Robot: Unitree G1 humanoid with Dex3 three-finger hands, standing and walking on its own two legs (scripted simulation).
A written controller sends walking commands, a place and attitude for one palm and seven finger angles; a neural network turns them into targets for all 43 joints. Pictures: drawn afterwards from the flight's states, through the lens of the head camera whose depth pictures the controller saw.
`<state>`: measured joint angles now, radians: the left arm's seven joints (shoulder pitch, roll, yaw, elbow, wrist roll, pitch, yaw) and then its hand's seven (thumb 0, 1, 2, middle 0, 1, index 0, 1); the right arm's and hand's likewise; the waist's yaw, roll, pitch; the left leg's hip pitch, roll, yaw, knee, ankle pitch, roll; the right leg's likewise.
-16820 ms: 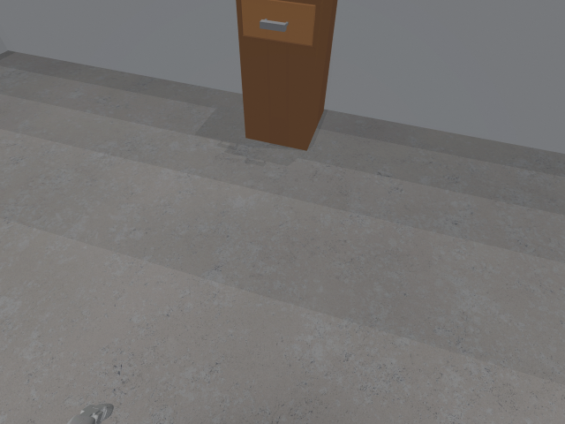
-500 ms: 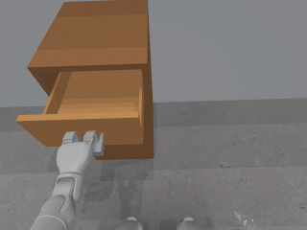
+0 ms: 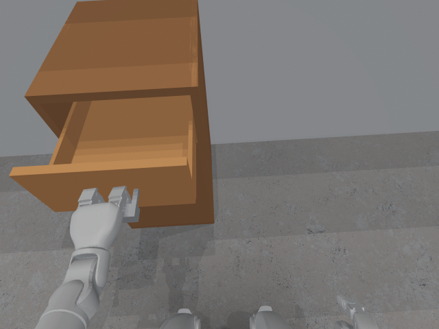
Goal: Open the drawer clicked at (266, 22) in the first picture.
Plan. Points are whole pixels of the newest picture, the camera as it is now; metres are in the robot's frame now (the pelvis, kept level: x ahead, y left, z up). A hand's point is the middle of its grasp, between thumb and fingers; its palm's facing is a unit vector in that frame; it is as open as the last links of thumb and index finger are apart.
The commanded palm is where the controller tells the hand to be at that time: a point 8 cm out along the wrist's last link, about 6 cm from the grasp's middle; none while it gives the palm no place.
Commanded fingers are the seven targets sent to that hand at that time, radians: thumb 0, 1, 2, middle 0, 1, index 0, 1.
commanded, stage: pull the drawer open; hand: left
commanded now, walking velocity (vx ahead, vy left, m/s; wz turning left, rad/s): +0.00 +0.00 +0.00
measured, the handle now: (110, 204) +0.36 +0.24 -0.02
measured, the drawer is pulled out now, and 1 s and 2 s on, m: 0.19 0.30 0.30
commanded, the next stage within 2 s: open the thumb to release the handle in 0.66 s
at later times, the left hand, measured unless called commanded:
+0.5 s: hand (100, 289) +0.20 +0.22 -0.04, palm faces -0.07 -0.15 -0.99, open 6.3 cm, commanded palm +0.15 +0.23 +0.01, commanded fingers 0.00 0.90 0.90 -0.40 -1.35 -0.40 -1.35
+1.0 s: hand (99, 289) +0.20 +0.22 -0.04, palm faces -0.01 -0.09 -1.00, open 7.1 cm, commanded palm +0.18 +0.23 +0.01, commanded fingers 0.00 -0.01 0.51 -0.34 -1.25 -0.34 -1.25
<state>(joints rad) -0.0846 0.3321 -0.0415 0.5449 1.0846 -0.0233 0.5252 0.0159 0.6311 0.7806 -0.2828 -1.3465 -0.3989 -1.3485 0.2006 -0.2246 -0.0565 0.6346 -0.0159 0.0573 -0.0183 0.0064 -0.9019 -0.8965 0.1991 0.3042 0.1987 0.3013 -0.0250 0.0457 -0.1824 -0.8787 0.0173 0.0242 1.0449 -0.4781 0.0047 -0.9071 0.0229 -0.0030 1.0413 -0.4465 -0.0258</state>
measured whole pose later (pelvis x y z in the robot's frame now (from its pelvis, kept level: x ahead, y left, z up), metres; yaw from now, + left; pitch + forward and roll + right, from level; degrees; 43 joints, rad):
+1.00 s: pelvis +0.03 +0.00 -0.02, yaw +1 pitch +19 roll +0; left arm 0.52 0.30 -0.06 -0.02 1.10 -0.06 0.60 0.01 0.48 0.71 -0.32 -1.31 -0.38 -1.31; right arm 0.15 -0.23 -0.03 0.52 -0.07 0.10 0.04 0.01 -0.90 -0.90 0.20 0.30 0.20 0.30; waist 0.04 0.05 -0.21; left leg -0.93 0.01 0.01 1.19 -0.59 0.00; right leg -0.96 0.02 -0.01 1.19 -0.57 -0.03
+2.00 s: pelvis +0.01 -0.01 +0.00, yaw +1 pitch +15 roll +0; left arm 0.38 0.31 -0.08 0.13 1.08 -0.03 0.54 0.00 -0.49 0.30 -0.34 -1.20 -0.36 -1.22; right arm 0.16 -0.22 -0.03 0.55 -0.04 0.06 -0.01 0.01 -0.90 -0.90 0.20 0.30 0.20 0.30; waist 0.02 0.05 -0.17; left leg -0.80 0.01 0.00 1.05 -0.50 -0.01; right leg -0.82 0.02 -0.02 1.05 -0.48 -0.03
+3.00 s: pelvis +0.03 +0.01 +0.03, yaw +0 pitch +9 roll +0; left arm 0.54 0.34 -0.08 -0.17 1.01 0.01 0.40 0.00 -0.49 0.30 -0.32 -1.20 -0.34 -1.21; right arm 0.17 -0.22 -0.02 0.50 -0.03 0.08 0.05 0.01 -0.90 -0.90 0.20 0.30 0.20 0.30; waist 0.06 0.07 -0.14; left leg -0.57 0.00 0.02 0.88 -0.47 0.02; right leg -0.59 0.01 0.00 0.87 -0.44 -0.01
